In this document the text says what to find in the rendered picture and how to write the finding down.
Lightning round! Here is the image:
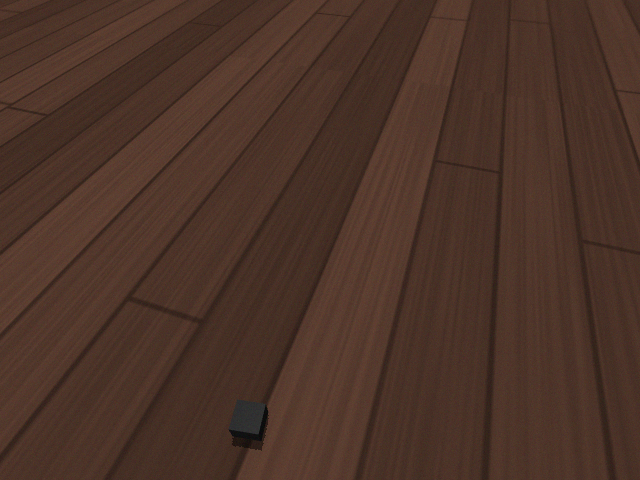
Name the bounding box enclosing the small box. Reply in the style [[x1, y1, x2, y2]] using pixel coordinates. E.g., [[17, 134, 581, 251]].
[[228, 399, 268, 441]]

